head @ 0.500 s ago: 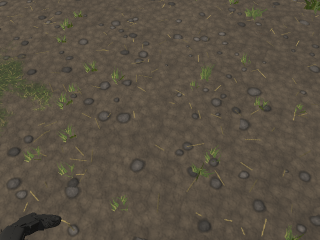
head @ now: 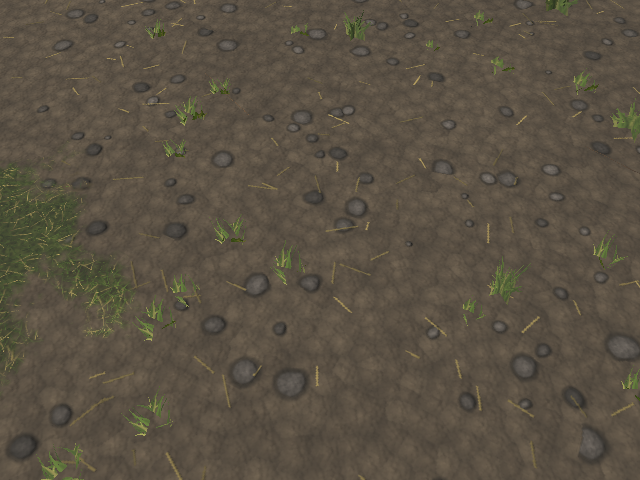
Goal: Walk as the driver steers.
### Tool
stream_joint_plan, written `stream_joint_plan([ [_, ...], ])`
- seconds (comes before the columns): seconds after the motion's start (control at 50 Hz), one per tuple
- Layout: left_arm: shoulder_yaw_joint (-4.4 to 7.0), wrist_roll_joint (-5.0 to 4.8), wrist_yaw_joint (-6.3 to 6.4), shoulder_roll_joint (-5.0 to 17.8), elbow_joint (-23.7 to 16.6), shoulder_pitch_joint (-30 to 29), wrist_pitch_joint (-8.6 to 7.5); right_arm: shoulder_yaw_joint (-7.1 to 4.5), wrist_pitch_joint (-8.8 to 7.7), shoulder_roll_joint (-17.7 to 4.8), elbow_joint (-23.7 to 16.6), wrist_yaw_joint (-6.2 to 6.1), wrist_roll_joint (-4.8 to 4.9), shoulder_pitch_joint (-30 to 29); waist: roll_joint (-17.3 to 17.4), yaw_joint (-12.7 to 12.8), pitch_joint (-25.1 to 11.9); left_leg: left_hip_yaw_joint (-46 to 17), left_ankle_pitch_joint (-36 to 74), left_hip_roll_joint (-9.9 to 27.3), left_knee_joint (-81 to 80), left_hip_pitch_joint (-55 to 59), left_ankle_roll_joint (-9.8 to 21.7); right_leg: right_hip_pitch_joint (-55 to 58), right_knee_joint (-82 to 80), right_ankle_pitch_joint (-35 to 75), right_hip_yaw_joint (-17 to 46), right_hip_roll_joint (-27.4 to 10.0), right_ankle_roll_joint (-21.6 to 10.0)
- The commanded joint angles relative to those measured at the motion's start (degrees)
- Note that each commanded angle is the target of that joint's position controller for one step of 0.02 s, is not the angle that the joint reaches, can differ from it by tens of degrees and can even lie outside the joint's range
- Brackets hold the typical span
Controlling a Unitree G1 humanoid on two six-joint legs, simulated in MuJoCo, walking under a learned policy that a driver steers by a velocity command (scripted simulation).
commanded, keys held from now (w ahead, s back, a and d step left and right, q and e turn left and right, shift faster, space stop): w+q+shift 1.00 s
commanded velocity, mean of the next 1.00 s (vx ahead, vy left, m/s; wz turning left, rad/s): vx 1.00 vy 0.00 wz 0.93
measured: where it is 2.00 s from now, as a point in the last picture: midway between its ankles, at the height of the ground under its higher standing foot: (48, 187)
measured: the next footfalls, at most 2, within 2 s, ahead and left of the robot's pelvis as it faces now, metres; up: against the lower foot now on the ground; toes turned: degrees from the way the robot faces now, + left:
left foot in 0.12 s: +0.31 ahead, +0.06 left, +0.00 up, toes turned +10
right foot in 0.54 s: +0.78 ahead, +0.02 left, +0.00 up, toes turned +33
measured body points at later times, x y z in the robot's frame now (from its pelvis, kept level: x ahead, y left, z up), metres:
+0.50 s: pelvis +0.48 +0.06 +0.00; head +0.52 +0.08 +0.45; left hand +0.67 +0.35 -0.05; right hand +0.58 -0.23 -0.11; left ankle +0.27 +0.05 -0.72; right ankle +0.74 -0.01 -0.70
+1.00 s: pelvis +0.87 +0.30 -0.03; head +0.89 +0.32 +0.42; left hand +0.61 +0.40 -0.15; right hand +1.21 +0.38 -0.08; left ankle +0.93 +0.41 -0.73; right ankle +0.77 +0.01 -0.67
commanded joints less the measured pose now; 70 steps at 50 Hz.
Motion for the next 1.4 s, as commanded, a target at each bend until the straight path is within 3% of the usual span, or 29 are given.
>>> stream_joint_plan([
  [0.02,0.68,-0.30,1.48,7.28,-4.12,-4.18,-1.10,0.29,-0.89,-1.50,-3.63,1.05,-0.31,-2.95,-4.26,-3.36,2.63,6.80,5.35,-6.04,-8.15,16.19,2.56,-10.26,0.40,67.87,-2.75,-14.36,2.20],
  [0.1,2.57,1.82,3.18,13.38,-7.40,-12.08,3.18,-3.82,-0.02,-10.52,4.98,-0.81,-0.46,28.80,-7.50,-20.16,-12.04,2.18,-13.78,-11.61,-9.03,48.29,7.95,-15.18,46.19,81.63,-0.08,-17.82,1.91],
  [0.12,1.89,2.01,1.67,9.57,-6.96,-13.45,3.25,-5.21,0.19,-12.44,5.78,-2.09,0.41,29.51,0.46,-19.22,-8.81,-3.90,-17.25,-8.73,-12.74,53.14,10.41,-26.30,69.77,34.50,-0.09,-8.89,1.61],
  [0.14,-0.55,1.66,0.71,1.10,-12.70,-8.91,1.83,-6.22,1.08,-17.88,4.23,-2.44,-1.24,21.76,16.14,-7.28,-8.99,-31.57,-13.66,2.70,-14.94,64.83,19.70,-54.09,90.45,-8.35,6.24,-0.64,5.07],
  [0.16,-1.36,1.56,0.75,3.16,-16.26,-11.37,0.20,-6.69,1.11,-18.19,1.71,-2.49,-0.71,20.01,8.26,-9.05,-15.96,-49.54,-28.02,8.06,-28.93,67.95,23.61,-61.67,90.76,-5.43,17.54,-2.38,3.61],
  [0.2,-1.34,1.81,0.39,5.84,-16.37,-15.24,-0.98,-5.23,0.57,-11.01,2.30,-3.09,-0.62,16.79,-6.22,-4.48,-2.76,-44.79,-31.85,6.66,-36.82,49.97,16.81,-59.29,76.69,2.66,18.47,-8.53,2.86],
  [0.26,-2.23,3.86,0.07,4.42,-16.54,-14.74,2.78,-3.89,-1.83,-8.58,1.41,-3.53,0.11,13.02,-6.85,0.67,2.07,-31.94,-21.57,-0.99,-38.04,30.55,14.30,-49.73,65.58,1.70,17.30,-12.59,5.94],
  [0.32,-3.12,3.19,-0.81,3.37,-21.00,-24.06,3.83,-4.35,-3.38,-10.08,0.72,-3.32,0.38,13.58,-4.01,-1.49,4.83,-25.48,-11.80,-5.79,-40.71,22.20,13.08,-45.43,48.55,10.41,13.12,-13.08,7.69],
  [0.44,-3.53,0.98,-0.97,3.20,-24.69,-32.80,2.92,-5.81,-3.07,-11.81,0.93,-3.03,0.82,17.80,2.04,-7.97,0.18,-26.17,9.48,-5.51,-34.79,36.42,7.32,-38.96,24.34,27.14,12.72,-7.68,5.48],
  [0.48,-2.36,0.94,-0.22,5.99,-23.27,-27.36,2.62,-6.23,-3.17,-13.26,0.07,-3.50,0.61,15.45,2.24,-4.95,-3.69,-27.20,19.72,-5.31,-27.69,39.43,4.71,-29.13,20.08,23.31,13.68,-5.18,4.56],
  [0.52,0.35,0.38,1.49,11.49,-18.35,-7.29,2.27,-6.72,-3.65,-16.24,-1.18,-3.10,-0.29,10.09,1.64,6.87,-14.53,-25.84,24.31,-7.12,-4.94,35.89,2.21,-7.88,22.00,13.76,14.29,-6.01,3.31],
  [0.54,2.04,1.73,2.84,15.25,-16.14,5.75,2.14,-5.09,-4.44,-10.28,-2.80,-3.08,-0.54,8.34,-3.73,11.61,-21.96,-22.24,7.08,-9.79,13.93,27.06,1.93,6.03,23.01,-4.98,24.45,-16.50,1.82],
  [0.56,2.80,4.42,2.56,19.41,-16.47,2.72,2.24,-2.52,-4.24,-1.02,-5.88,-3.00,2.26,15.19,-22.94,3.63,-27.17,-15.69,-36.12,-16.09,29.85,9.43,0.36,15.89,11.09,-20.80,56.08,-33.15,-2.55],
  [0.58,3.18,3.18,2.02,16.25,-17.20,-3.71,2.77,-2.02,-3.36,-5.42,-5.85,-3.41,1.07,14.20,-20.94,1.96,-23.55,-13.06,-30.43,-10.96,34.33,2.36,1.47,10.44,5.56,-30.39,65.44,-32.47,-4.51],
  [0.62,1.33,2.43,1.53,7.23,-16.72,-9.66,3.22,-2.70,-1.94,-8.66,-5.11,-2.48,-1.01,6.70,-5.72,1.69,-9.09,-9.96,-21.33,-5.47,29.94,2.37,0.58,-5.12,6.35,-15.62,43.86,-26.52,-3.35],
  [0.68,0.44,1.58,1.08,4.04,-11.19,-5.00,2.08,-1.66,0.28,-4.67,-7.65,-0.19,-1.91,2.55,-6.69,-0.32,-2.55,-9.40,-20.86,-1.34,27.74,2.53,-0.35,-13.90,4.15,2.80,27.34,-22.48,-1.25],
  [0.86,1.09,1.12,0.31,7.30,-6.21,-2.85,-0.15,0.64,1.19,-3.32,-15.21,2.46,-1.51,-13.81,-2.72,-1.94,6.80,2.82,-3.95,-3.00,0.95,6.67,1.92,-17.06,-3.45,37.25,-1.91,-17.19,2.76],
  [0.92,1.95,0.92,1.57,11.47,-5.76,1.05,1.18,0.26,0.71,-4.29,-13.48,1.95,-1.39,-11.08,-6.07,-4.13,1.76,8.56,-8.54,-9.74,-4.24,16.36,4.88,-8.40,8.24,77.10,-4.03,-18.38,4.37],
  [0.98,2.99,1.48,2.04,14.59,-8.74,-5.37,3.96,-3.43,-0.06,-10.56,-4.48,-0.45,-1.04,17.99,-7.21,-18.00,-11.87,1.97,-15.52,-13.00,-9.46,49.80,9.70,-18.96,47.29,78.26,-1.15,-21.25,2.53],
  [1.0,2.92,1.41,1.12,11.77,-9.52,-7.44,4.13,-5.84,0.70,-13.63,-3.25,-2.17,1.11,18.24,3.15,-16.54,-11.42,-7.64,-19.26,-8.98,-14.17,60.94,10.93,-34.38,69.98,24.80,-0.95,-10.43,3.82],
  [1.02,1.26,1.11,0.41,6.81,-16.69,-2.75,3.00,-6.83,1.93,-21.45,-6.32,-2.23,-1.65,11.45,13.21,-6.51,-16.42,-39.68,-16.51,6.44,-19.58,74.47,22.30,-58.39,90.26,-7.82,5.56,-4.03,7.10],
  [1.04,0.97,1.04,0.51,9.05,-19.03,-9.39,1.41,-7.01,2.34,-19.66,-7.91,-3.06,-1.53,15.59,0.95,-11.25,-21.29,-49.71,-25.25,8.93,-28.72,74.24,23.83,-63.10,89.59,-3.44,16.66,-5.79,6.37],
  [1.08,0.12,1.32,0.57,7.89,-19.39,-12.51,0.60,-5.77,0.79,-14.10,-4.32,-3.95,-0.75,13.22,-6.52,-4.94,-4.12,-43.25,-22.31,5.99,-34.87,53.15,18.68,-60.16,74.02,-0.40,17.68,-11.31,5.72],
  [1.12,-0.26,3.50,0.65,7.30,-17.92,-9.82,3.00,-4.53,-1.19,-11.46,-4.75,-4.48,-0.67,9.04,-7.16,0.27,-0.27,-34.42,-14.51,0.85,-34.96,38.25,16.71,-51.44,67.02,-3.03,17.71,-13.29,6.99],
  [1.2,-2.15,2.70,-0.95,2.37,-20.21,-16.73,4.52,-3.02,-4.32,-8.05,-2.56,-3.57,-0.41,9.50,-3.71,-0.17,3.31,-20.96,-9.09,-4.45,-40.43,24.68,12.75,-43.94,44.93,10.82,12.99,-16.16,6.93],
  [1.32,-2.11,1.08,-1.96,1.88,-19.30,-23.60,3.16,-2.72,-5.94,-9.25,2.63,-2.90,0.34,18.02,-1.59,-6.60,2.40,-10.19,25.52,-2.78,-38.37,42.24,3.60,-38.00,22.92,34.64,6.54,-8.66,-0.83],
  [1.34,-1.65,1.29,-1.86,2.91,-18.60,-22.20,2.92,-2.85,-5.81,-10.31,3.07,-3.42,-0.24,18.10,0.12,-5.84,0.60,-9.16,33.09,-1.96,-34.96,46.09,2.28,-36.52,22.31,31.80,6.08,-6.24,-1.84],
  [1.36,0.76,-2.91,-1.86,7.25,-19.95,-23.34,0.99,-2.71,-4.33,-9.58,2.43,-4.21,0.75,17.74,0.21,-4.50,-3.00,-10.05,36.93,-0.10,-27.36,50.79,0.86,-35.54,21.62,29.20,8.25,-2.99,-1.62],
  [1.4,2.45,-3.11,-2.13,10.02,-14.95,-5.66,0.36,-3.19,-2.29,-12.51,-0.09,-5.16,-1.23,8.91,3.55,6.34,-10.90,-5.79,42.20,-1.68,-5.76,51.10,-3.04,-22.66,18.09,36.13,8.79,-2.06,-1.79],
])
